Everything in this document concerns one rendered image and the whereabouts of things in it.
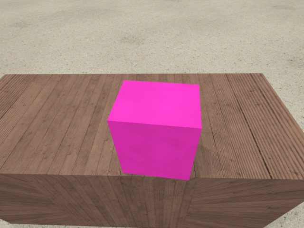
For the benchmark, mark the carton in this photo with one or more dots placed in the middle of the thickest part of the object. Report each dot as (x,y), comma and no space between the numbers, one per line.
(156,128)

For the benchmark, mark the pedestal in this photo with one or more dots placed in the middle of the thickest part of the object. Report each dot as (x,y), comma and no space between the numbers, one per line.
(59,165)

